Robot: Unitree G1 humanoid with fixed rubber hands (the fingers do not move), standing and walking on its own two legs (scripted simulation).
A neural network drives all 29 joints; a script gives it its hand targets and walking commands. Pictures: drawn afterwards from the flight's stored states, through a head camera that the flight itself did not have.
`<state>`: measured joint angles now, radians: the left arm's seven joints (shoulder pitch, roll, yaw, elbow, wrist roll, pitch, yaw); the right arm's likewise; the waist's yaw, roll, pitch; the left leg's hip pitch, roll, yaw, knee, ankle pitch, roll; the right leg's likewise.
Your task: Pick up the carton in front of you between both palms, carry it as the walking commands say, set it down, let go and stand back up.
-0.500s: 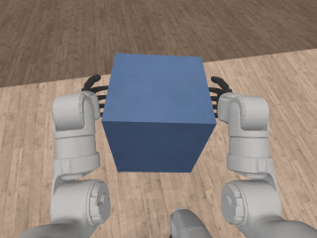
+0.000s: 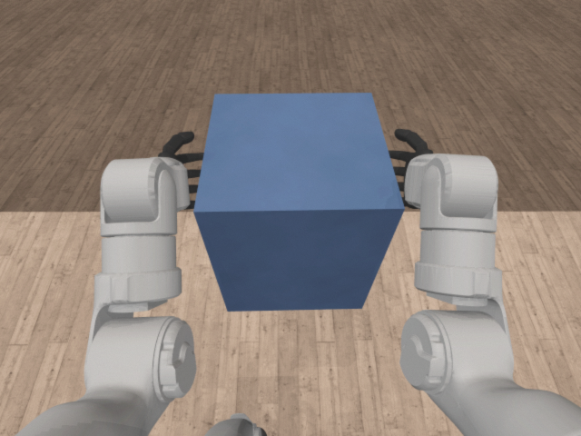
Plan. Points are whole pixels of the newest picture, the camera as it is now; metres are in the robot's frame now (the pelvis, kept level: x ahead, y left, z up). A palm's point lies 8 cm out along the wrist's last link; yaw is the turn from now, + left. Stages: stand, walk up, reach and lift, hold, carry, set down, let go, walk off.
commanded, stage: carry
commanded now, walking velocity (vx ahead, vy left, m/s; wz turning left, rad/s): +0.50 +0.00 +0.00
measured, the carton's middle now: (294, 210) +0.40 +0.02 +0.11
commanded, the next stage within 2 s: none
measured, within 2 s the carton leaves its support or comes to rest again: neither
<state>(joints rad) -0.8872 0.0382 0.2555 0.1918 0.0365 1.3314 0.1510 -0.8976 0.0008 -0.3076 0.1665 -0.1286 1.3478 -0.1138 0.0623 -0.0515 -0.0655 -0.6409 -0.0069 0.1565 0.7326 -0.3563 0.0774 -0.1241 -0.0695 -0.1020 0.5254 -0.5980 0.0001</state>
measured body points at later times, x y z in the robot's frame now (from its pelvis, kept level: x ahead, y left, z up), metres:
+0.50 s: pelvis +0.32 -0.02 +0.07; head +0.33 -0.02 +0.52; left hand +0.69 +0.15 +0.22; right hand +0.71 -0.15 +0.23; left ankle +0.21 +0.09 -0.55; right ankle +0.37 -0.10 -0.65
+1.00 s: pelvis +0.63 +0.02 +0.13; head +0.66 +0.02 +0.58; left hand +1.04 +0.12 +0.27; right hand +0.99 -0.18 +0.27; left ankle +0.62 +0.10 -0.60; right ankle +0.68 -0.09 -0.51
